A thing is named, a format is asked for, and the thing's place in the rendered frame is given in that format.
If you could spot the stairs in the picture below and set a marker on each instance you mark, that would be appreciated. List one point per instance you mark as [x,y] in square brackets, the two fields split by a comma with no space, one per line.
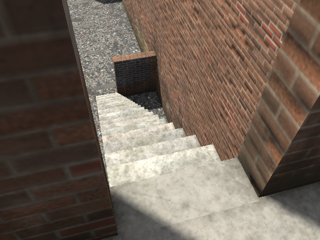
[139,145]

